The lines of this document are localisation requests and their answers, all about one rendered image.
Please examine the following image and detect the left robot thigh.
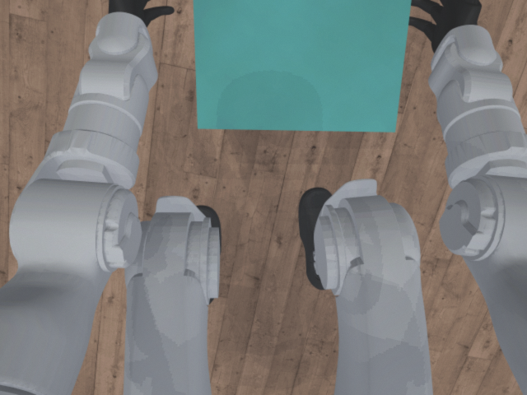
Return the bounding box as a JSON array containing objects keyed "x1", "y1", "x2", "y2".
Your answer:
[{"x1": 124, "y1": 212, "x2": 220, "y2": 395}]

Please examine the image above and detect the robot right upper arm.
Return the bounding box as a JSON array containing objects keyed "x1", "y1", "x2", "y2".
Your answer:
[{"x1": 439, "y1": 174, "x2": 527, "y2": 395}]

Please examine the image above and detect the right robot forearm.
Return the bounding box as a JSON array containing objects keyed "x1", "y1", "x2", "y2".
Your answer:
[{"x1": 428, "y1": 25, "x2": 527, "y2": 189}]

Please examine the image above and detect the robot left hand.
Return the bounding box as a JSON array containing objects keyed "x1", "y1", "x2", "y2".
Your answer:
[{"x1": 109, "y1": 0, "x2": 175, "y2": 27}]

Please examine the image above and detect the robot right hand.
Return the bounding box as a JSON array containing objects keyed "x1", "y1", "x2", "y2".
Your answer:
[{"x1": 408, "y1": 0, "x2": 482, "y2": 53}]

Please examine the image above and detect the left robot foot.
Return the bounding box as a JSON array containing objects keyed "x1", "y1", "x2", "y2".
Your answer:
[{"x1": 196, "y1": 205, "x2": 222, "y2": 304}]

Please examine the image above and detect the carton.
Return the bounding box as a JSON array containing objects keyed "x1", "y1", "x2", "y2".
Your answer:
[{"x1": 194, "y1": 0, "x2": 412, "y2": 132}]

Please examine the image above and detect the left robot forearm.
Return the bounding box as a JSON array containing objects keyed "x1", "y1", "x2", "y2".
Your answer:
[{"x1": 9, "y1": 12, "x2": 158, "y2": 257}]

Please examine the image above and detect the robot left upper arm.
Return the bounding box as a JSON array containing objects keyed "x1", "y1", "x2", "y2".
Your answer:
[{"x1": 0, "y1": 179, "x2": 142, "y2": 395}]

